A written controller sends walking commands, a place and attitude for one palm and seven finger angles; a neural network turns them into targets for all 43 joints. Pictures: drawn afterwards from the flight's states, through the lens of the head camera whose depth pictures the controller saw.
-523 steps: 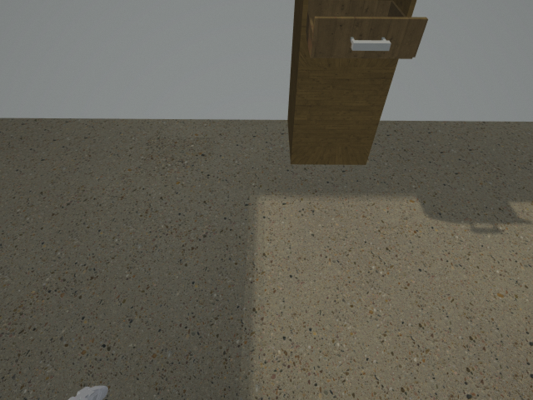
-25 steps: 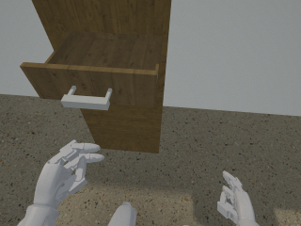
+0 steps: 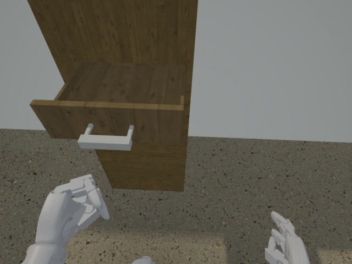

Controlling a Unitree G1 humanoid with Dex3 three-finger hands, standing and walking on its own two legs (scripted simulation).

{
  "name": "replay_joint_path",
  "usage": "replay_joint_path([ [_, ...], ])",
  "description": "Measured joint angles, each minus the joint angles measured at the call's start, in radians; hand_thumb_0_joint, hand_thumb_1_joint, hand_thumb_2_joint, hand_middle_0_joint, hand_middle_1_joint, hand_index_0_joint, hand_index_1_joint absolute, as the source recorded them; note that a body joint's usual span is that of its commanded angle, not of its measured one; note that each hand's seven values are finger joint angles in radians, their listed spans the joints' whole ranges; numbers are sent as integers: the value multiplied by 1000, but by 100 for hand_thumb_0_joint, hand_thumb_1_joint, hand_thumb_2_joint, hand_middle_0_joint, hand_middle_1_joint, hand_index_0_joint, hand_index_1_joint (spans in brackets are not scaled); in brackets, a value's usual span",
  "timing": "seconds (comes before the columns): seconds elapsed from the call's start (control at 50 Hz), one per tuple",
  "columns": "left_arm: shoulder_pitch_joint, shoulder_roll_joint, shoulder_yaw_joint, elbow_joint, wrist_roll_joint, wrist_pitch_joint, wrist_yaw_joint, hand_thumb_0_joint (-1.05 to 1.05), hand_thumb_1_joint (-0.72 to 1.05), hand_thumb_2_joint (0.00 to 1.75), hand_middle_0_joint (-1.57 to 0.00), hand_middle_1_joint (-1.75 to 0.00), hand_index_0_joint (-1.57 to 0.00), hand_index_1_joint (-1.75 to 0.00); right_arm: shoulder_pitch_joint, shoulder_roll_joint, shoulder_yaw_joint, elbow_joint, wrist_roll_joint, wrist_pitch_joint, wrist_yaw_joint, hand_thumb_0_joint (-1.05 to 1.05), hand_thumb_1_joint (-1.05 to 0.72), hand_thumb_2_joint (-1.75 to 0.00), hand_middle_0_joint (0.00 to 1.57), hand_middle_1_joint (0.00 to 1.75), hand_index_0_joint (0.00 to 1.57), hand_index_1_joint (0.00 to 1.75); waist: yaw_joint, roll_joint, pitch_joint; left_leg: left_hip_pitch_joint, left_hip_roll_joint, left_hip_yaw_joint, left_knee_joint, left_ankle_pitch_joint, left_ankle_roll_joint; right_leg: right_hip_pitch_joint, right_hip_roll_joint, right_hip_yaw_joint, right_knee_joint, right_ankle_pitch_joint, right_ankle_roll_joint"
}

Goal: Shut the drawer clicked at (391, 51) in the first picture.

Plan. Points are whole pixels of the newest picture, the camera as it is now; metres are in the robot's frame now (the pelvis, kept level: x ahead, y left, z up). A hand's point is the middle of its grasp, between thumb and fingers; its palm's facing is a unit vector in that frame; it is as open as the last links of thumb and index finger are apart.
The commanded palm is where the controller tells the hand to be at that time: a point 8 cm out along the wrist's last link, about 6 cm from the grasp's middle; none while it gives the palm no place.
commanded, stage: raise the hand and make a fist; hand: left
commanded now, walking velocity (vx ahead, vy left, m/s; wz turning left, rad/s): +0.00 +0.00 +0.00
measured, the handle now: (108, 135) +0.41 +0.21 +0.06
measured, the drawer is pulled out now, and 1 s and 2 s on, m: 0.21 0.21 0.21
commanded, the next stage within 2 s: bring the fist close to the handle in 0.78 s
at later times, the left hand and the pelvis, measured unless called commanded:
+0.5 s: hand (92, 191) +0.21 +0.16 +0.15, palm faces -0.01 -1.00 -0.04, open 3.2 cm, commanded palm +0.18 +0.21 +0.16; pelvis +0.00 +0.00 +0.02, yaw +1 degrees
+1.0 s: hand (96, 191) +0.21 +0.16 +0.14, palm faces +0.01 -1.00 -0.04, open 3.2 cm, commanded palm +0.19 +0.21 +0.14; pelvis +0.01 -0.01 +0.02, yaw +1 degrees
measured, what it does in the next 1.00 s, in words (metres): stands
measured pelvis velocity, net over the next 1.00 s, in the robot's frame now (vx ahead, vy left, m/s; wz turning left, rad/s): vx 0.01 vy -0.01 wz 0.01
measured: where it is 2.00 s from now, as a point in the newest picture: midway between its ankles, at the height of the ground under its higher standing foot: outside the picture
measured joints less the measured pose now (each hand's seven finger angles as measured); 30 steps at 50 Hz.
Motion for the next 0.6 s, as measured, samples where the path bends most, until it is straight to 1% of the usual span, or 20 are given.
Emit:
replay_joint_path([
  [0.06,-15,-2,-10,-27,6,33,5,1,90,90,-121,-139,-121,-139,-22,15,20,-21,0,3,6,2,-90,-89,20,30,20,30,8,2,-2,21,-3,-3,-11,2,3,27,-2,-4,-21,7,3],
  [0.22,-68,-3,-40,-87,27,155,20,1,90,90,-134,-153,-134,-154,-41,44,79,-56,-7,18,18,2,-90,-89,20,30,20,30,27,12,5,79,-10,-5,-55,18,9,92,-7,-10,-79,29,9],
  [0.34,-85,6,-20,-118,21,216,27,1,90,90,-138,-158,-138,-158,-24,44,97,-44,-6,32,20,2,-90,-89,20,30,20,30,30,16,9,119,-11,-4,-91,31,8,131,-7,-10,-114,44,8],
  [0.44,-105,10,-6,-134,12,247,28,1,90,90,-139,-159,-139,-159,-4,25,93,-20,-1,26,14,2,-90,-89,20,30,20,30,27,21,14,146,-10,-4,-116,42,5,156,-7,-10,-137,54,6],
  [0.54,-88,5,5,-123,0,263,16,1,90,90,-139,-159,-140,-160,11,11,76,-1,2,25,9,2,-90,-89,20,30,20,30,18,18,11,167,-8,3,-143,53,2,168,-5,-4,-152,61,3],
  [0.6,-68,12,17,-114,-1,260,17,1,90,90,-139,-159,-140,-160,17,4,65,3,4,22,6,2,-90,-89,20,30,20,30,13,16,13,176,-5,4,-151,57,-2,173,-2,-3,-155,63,-1],
])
